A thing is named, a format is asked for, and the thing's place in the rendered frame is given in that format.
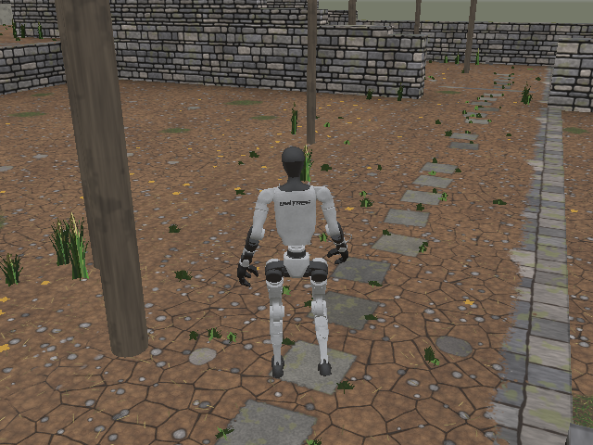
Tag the robot left upper arm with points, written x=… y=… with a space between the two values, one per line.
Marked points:
x=260 y=214

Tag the robot left foot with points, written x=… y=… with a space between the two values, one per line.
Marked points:
x=277 y=371

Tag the robot left forearm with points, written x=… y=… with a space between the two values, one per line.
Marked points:
x=249 y=250

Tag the robot right forearm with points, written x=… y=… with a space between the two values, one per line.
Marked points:
x=339 y=240

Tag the left robot shin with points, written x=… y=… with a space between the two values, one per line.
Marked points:
x=276 y=332

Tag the robot right upper arm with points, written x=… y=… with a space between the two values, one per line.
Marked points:
x=323 y=194

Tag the left robot hand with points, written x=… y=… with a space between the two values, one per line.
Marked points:
x=242 y=273

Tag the right robot hand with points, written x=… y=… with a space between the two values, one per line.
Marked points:
x=334 y=251

